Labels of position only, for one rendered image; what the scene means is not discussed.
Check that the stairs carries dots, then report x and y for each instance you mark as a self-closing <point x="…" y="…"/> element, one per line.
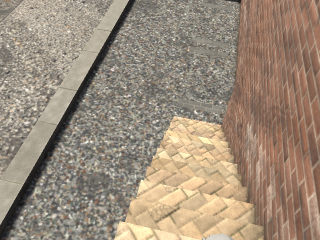
<point x="191" y="190"/>

